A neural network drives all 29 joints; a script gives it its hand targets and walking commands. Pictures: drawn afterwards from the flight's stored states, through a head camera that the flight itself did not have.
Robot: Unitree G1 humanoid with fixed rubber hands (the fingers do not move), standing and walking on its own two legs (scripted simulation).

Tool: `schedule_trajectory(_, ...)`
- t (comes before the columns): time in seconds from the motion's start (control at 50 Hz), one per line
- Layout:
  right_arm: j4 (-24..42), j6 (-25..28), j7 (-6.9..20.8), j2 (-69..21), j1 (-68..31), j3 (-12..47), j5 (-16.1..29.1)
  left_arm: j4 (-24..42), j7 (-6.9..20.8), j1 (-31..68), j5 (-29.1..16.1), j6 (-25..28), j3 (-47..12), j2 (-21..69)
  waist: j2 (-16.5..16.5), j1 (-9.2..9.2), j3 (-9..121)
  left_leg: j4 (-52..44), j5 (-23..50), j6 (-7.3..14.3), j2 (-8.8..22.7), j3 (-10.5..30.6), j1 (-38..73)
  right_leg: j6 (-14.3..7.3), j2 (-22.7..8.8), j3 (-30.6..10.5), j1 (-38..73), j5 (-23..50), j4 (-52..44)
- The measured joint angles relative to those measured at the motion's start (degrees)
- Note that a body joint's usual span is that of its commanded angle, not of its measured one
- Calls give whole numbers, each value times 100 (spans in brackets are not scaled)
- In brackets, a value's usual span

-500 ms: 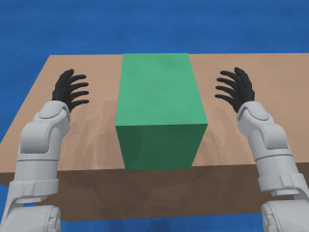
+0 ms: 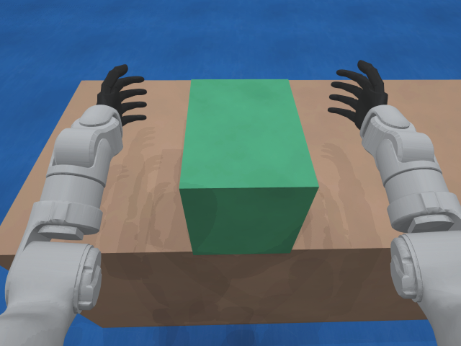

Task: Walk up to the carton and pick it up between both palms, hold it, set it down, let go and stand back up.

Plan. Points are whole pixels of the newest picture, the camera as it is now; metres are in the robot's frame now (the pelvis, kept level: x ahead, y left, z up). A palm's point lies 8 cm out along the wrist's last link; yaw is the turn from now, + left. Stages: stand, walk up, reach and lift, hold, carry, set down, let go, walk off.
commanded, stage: reach and lift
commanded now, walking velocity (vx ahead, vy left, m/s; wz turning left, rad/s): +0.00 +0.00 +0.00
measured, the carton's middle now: (240, 166) +0.46 -0.01 +0.04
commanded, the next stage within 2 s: none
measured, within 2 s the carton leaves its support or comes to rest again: neither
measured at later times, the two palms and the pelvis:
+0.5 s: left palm (131, 163) +0.42 +0.19 +0.09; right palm (332, 159) +0.44 -0.18 +0.08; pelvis +0.00 +0.00 +0.00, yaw +0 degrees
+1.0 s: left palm (149, 172) +0.42 +0.16 +0.06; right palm (319, 164) +0.44 -0.16 +0.07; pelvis -0.01 -0.01 -0.01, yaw -1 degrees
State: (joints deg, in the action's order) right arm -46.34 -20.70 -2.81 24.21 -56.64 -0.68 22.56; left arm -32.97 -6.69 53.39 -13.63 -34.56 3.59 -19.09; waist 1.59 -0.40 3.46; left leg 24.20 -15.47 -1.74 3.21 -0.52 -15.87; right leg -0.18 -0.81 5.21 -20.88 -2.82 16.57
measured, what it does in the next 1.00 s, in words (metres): stands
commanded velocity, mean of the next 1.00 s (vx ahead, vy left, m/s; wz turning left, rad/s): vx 0.00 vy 0.00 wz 0.00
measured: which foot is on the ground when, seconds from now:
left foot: down 0.00-1.00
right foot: down 0.00-1.00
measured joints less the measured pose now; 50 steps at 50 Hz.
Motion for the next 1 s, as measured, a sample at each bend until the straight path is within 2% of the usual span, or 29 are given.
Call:
schedule_trajectory(0.06,-187,154,-31,-101,5,55,-69,-304,59,-6,123,269,19,102,-2,-1,-50,-45,19,0,-3,3,54,-1,-1,3,51,10,-34)
schedule_trajectory(0.18,-157,536,-102,-457,466,-56,-346,-449,74,-472,290,820,30,418,20,-42,-123,-56,17,-20,10,15,86,-10,12,16,97,16,-67)
schedule_trajectory(0.4,-132,1212,-247,-978,986,-455,-1047,-1122,-124,-787,298,2002,82,716,77,-176,89,159,-1,-31,0,7,-552,-11,-6,-4,-539,16,128)
schedule_trajectory(0.66,-1278,2183,-222,-1042,771,-176,-1109,-2824,-25,-407,379,3606,52,974,89,-245,437,351,-52,-35,-3,-6,-982,-20,-18,-29,-1004,-51,369)
schedule_trajectory(0.76,-1582,2351,-223,-1107,644,-102,-1049,-3239,-82,-316,285,3919,-3,1037,44,-223,516,461,-81,-42,-5,-18,-1164,-32,-25,-47,-1215,-97,523)
schedule_trajectory(0.86,-1642,2461,-260,-1154,587,-38,-1008,-3325,-131,-293,291,4115,48,1116,25,-237,626,574,-106,-53,12,-28,-1371,-40,-11,-61,-1417,-97,606)
schedule_trajectory(1.0,-1791,2502,-303,-1319,397,-190,-1185,-3575,-163,-86,357,4281,130,1190,2,-232,660,614,-79,-49,-14,-31,-1502,-49,-37,-72,-1568,-96,692)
